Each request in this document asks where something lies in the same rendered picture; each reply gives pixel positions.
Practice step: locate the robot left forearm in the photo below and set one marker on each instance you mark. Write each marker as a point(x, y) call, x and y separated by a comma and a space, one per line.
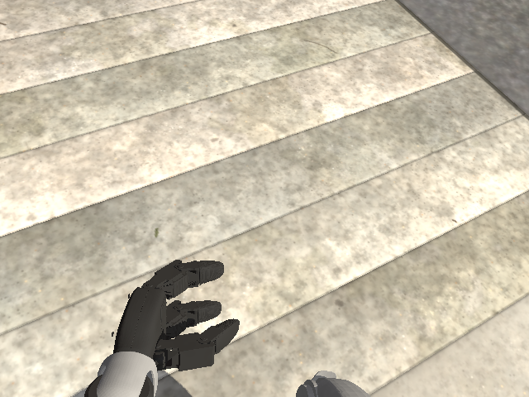
point(125, 374)

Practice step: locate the right robot shin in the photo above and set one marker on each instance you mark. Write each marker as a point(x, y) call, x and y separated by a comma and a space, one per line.
point(324, 374)

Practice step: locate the left robot hand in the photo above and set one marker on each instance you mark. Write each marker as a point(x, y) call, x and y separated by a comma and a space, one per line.
point(147, 324)

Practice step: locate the right robot thigh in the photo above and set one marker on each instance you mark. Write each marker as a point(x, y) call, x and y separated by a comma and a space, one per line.
point(330, 387)

